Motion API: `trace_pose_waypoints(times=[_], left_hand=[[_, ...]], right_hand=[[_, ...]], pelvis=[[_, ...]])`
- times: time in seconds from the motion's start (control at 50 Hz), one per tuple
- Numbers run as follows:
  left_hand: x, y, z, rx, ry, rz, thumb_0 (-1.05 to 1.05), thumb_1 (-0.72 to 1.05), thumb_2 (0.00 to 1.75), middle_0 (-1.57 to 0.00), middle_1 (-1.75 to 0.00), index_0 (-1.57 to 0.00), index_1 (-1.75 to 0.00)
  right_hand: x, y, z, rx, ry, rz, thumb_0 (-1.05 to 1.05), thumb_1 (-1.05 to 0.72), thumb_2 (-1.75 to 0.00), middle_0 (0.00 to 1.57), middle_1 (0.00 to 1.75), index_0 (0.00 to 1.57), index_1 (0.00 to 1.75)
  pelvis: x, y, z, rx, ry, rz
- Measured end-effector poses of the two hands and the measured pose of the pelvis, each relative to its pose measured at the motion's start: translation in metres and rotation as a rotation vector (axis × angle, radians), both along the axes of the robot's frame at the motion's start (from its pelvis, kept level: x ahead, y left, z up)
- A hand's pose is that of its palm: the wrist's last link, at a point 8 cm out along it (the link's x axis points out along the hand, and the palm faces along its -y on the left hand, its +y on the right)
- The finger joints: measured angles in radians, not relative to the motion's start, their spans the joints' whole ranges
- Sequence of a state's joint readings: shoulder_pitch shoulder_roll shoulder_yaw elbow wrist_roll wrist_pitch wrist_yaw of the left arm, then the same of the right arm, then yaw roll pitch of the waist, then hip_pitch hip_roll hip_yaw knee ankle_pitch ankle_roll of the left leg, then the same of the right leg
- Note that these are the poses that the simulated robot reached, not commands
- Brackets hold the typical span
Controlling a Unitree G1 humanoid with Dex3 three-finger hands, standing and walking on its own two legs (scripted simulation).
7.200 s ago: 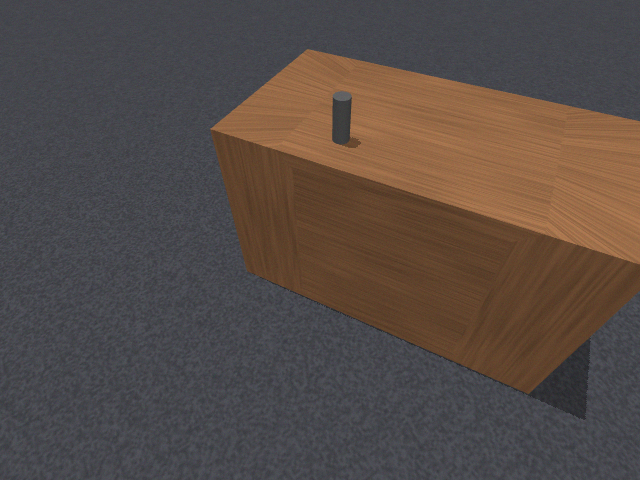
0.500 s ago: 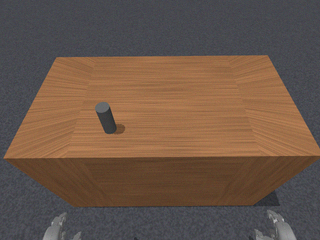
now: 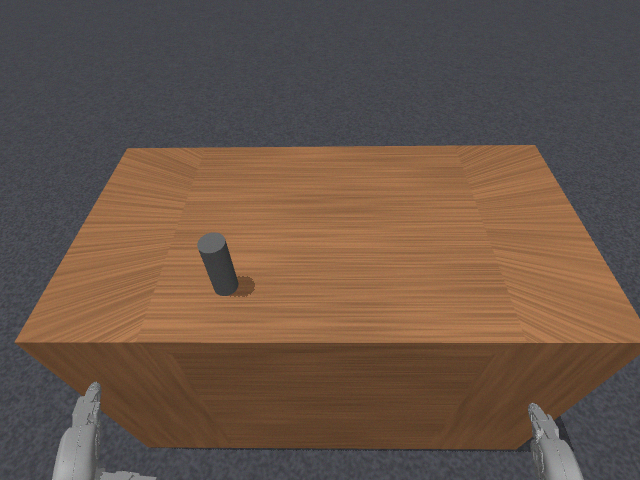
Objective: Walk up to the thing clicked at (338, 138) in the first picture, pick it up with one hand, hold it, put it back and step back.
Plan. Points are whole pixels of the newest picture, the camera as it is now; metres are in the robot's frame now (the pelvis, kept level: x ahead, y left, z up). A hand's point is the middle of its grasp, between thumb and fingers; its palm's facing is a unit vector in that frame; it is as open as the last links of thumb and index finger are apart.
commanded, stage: rise first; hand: left
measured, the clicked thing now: (219, 265) +0.48 +0.21 -0.06
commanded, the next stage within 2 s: go down in 0.84 s
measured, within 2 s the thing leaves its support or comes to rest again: neither
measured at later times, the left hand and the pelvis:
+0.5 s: hand (114, 449) +0.17 +0.26 -0.01, palm faces +0.30 -0.88 -0.36, open 17.5 cm; pelvis -0.01 -0.01 +0.00, yaw +1 degrees
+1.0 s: hand (95, 448) +0.16 +0.26 +0.02, palm faces +0.32 -0.88 -0.36, open 17.6 cm; pelvis -0.02 +0.00 +0.00, yaw +1 degrees
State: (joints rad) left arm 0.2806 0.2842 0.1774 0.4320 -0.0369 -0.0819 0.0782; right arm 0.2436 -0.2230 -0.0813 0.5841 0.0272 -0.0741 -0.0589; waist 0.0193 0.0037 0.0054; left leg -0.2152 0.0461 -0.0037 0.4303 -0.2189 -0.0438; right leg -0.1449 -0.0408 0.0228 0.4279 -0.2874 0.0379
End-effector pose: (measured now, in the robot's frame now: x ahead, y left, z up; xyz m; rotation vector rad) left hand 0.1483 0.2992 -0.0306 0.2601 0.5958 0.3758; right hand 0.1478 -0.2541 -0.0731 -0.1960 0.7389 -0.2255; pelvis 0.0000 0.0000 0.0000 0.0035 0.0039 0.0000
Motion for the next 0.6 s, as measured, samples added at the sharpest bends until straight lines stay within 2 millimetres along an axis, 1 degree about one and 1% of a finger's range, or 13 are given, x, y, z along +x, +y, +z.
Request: trace_pose_waypoints(times=[0.06,0.14,0.3,0.46,0.6], left_hand=[[0.001,0.000,0.008,0.007,-0.029,-0.003,-0.01,-0.49,0.04,-0.07,-0.06,-0.06,-0.06],[-0.001,0.001,0.017,0.020,-0.057,-0.004,-0.01,-0.51,0.03,-0.06,-0.06,-0.06,-0.05],[-0.004,-0.002,0.031,0.043,-0.101,-0.017,-0.01,-0.54,0.03,-0.06,-0.06,-0.06,-0.05],[-0.008,-0.002,0.047,0.070,-0.167,-0.031,-0.01,-0.56,0.03,-0.06,-0.06,-0.06,-0.06],[-0.017,0.001,0.055,0.080,-0.205,-0.030,-0.01,-0.56,0.04,-0.07,-0.06,-0.06,-0.06]], right_hand=[[0.001,-0.001,0.001,0.002,-0.011,0.000,0.00,0.44,-0.06,0.06,0.05,0.06,0.05],[-0.004,-0.004,0.000,0.003,-0.004,-0.004,-0.01,0.48,-0.05,0.06,0.05,0.06,0.05],[-0.010,-0.005,-0.009,0.012,0.030,-0.002,-0.01,0.49,-0.05,0.06,0.05,0.05,0.05],[-0.007,-0.011,-0.003,-0.001,-0.006,-0.004,-0.01,0.49,-0.05,0.06,0.05,0.05,0.05],[-0.011,-0.009,-0.003,0.004,-0.002,0.005,-0.01,0.49,-0.05,0.05,0.05,0.05,0.05]], pelvis=[[0.001,-0.001,0.000,0.000,-0.007,0.001],[0.002,-0.001,0.000,0.000,-0.016,0.001],[-0.002,-0.004,0.000,0.000,-0.025,0.003],[-0.006,-0.006,0.000,0.002,-0.038,0.008],[-0.010,-0.006,0.000,0.001,-0.044,0.012]])
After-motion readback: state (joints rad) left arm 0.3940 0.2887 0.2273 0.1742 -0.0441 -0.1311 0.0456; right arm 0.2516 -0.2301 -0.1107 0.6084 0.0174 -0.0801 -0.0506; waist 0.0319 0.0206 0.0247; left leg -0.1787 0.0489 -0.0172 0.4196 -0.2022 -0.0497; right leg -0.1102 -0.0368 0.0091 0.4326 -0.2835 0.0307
